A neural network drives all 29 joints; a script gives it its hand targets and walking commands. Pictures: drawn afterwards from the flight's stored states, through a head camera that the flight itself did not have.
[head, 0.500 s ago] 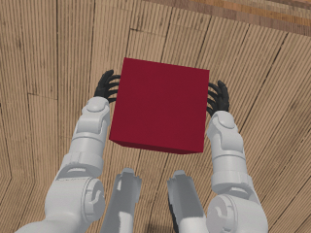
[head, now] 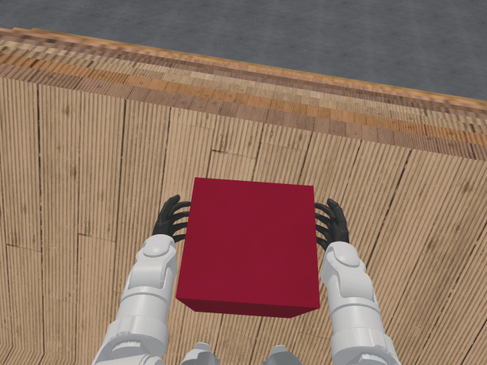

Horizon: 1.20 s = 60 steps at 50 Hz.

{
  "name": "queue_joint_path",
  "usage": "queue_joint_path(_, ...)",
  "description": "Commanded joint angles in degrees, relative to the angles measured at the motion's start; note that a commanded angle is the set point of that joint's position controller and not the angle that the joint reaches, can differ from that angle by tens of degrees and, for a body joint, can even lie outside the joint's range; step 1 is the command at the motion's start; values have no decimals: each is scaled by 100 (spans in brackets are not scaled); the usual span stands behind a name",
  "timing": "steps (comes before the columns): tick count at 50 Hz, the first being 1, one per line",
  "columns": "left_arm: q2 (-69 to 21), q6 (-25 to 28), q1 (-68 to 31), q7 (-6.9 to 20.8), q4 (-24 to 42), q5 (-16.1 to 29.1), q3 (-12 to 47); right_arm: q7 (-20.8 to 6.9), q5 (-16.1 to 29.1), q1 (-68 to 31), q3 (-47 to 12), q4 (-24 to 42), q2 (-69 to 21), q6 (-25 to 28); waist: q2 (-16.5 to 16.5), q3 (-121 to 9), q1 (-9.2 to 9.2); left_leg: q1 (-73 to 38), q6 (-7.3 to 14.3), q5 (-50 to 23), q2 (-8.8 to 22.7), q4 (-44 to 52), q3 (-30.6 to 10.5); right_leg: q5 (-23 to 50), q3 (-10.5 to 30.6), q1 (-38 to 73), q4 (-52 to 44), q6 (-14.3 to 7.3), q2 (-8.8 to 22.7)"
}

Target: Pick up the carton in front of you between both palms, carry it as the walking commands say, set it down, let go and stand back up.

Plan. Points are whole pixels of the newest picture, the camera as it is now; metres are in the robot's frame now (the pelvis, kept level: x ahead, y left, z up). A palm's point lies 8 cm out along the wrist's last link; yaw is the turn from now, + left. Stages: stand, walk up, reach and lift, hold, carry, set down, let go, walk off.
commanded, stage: reach and lift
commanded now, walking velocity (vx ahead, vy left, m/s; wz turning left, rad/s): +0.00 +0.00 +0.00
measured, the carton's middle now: (247, 255) +0.35 +0.00 -0.11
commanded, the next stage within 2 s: hold in 1.42 s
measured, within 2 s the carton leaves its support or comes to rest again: neither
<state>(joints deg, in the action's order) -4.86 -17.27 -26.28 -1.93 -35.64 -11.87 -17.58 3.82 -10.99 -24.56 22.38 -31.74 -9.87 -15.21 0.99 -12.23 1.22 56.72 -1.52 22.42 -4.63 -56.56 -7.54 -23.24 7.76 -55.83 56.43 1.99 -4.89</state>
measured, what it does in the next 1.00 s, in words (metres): rises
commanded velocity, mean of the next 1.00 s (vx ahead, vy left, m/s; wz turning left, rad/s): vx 0.00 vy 0.00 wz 0.00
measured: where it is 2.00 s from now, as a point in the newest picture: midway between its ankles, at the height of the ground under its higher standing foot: outside the picture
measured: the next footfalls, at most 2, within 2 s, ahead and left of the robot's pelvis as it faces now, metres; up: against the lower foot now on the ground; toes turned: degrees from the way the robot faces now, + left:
none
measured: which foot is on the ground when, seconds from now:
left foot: down 0.00-1.00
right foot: down 0.00-1.00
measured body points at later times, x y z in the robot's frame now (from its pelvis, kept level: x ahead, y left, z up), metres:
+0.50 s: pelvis +0.03 -0.01 +0.07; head -0.01 +0.00 +0.52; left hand +0.32 +0.15 +0.08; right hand +0.33 -0.16 +0.09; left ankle +0.04 +0.13 -0.67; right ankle +0.03 -0.13 -0.67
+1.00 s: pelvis +0.02 +0.00 +0.07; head -0.01 +0.00 +0.52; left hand +0.32 +0.15 +0.10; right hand +0.33 -0.16 +0.10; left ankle +0.04 +0.13 -0.67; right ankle +0.03 -0.13 -0.67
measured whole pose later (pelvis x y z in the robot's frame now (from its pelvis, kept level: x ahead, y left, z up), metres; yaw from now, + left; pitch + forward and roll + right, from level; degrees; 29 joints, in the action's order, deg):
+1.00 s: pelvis +0.02 +0.00 +0.07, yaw +0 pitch -4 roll +0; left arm -9.5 -37.3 -18.2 -0.5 -21.7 -18.2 -16.2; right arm -0.4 -18.6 -19.8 18.4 -22.6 -10.1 -34.8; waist 0.4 -0.9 0.2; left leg 8.1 -0.7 11.1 -2.5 -23.0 -7.6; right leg -12.0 8.5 -7.8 23.6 0.9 -2.2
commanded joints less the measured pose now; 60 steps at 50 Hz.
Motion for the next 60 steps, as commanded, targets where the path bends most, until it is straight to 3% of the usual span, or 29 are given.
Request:
queue_joint_path(1, -5781, 150, -2709, 1310, 212, 739, 3189, -1415, 553, -2326, -3485, -589, -5600, -221, -222, -2661, -49, -2646, 88, -1821, -223, 1136, 323, 1724, -402, 1938, -1131, -72, -247)
queue_joint_path(9, -5734, -221, -2016, 1371, 667, 859, 3462, -1528, 606, -1543, -3747, -281, -5658, -587, -140, -1984, -68, -3822, 78, -2350, -155, 2196, 282, 2385, -316, 3306, -2174, -55, -140)
queue_joint_path(17, -5744, -997, -1581, 1469, 1422, 1040, 3743, -1676, 798, -1039, -4014, 302, -5689, -1318, -71, -1038, -113, -4756, 69, -2525, -69, 3170, 293, 2724, -271, 4531, -3125, -37, -29)
queue_joint_path(24, -5612, -1553, -1596, 1551, 1390, 877, 3244, -1781, 605, -1128, -3552, 322, -5450, -1844, -37, 128, -106, -4907, 113, -1619, -69, 3617, 333, 1800, -302, 4613, -3607, -102, 21)
queue_joint_path(28, -5666, -1583, -2096, 1636, 1323, 812, 3061, -1847, 520, -1608, -3328, 257, -5529, -1881, -6, 226, -101, -4882, 150, -1220, -49, 3591, 378, 1364, -334, 4576, -3614, -132, 39)
queue_joint_path(39, -5788, -1617, -2585, 1655, 1313, 768, 3072, -1906, 496, -2109, -3293, 193, -5567, -1895, -101, -136, -117, -5109, 108, -1219, -35, 3603, 421, 1378, -396, 4759, -3589, -134, 18)
queue_joint_path(60, -5726, -1920, -1861, 1581, 1912, 945, 3275, -1892, 657, -1485, -3528, 870, -5359, -2173, -99, -201, -96, -5624, 35, -2314, -83, 3825, 361, 2362, -399, 5219, -3785, -73, -62)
